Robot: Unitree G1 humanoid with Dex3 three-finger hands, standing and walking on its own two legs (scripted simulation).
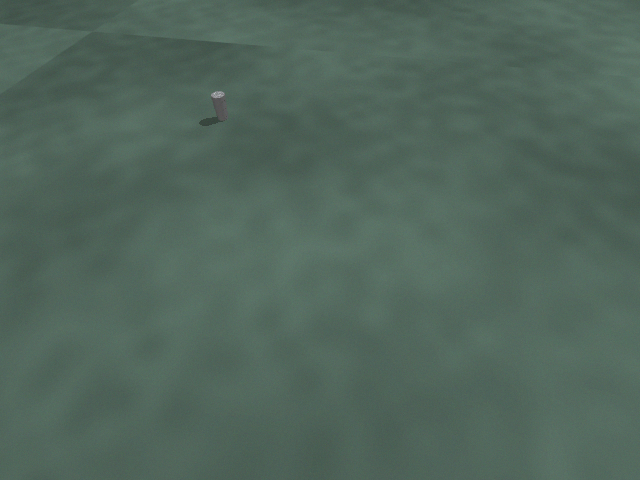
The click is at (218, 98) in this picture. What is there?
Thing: tapered cup
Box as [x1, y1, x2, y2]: [211, 91, 227, 120]
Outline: 216,91 211,94 211,97 218,119 224,120 227,118 224,93 221,91
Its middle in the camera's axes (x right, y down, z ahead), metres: -0.57 -0.79 +2.24
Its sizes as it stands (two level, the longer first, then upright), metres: 0.077 0.077 0.145
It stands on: the floor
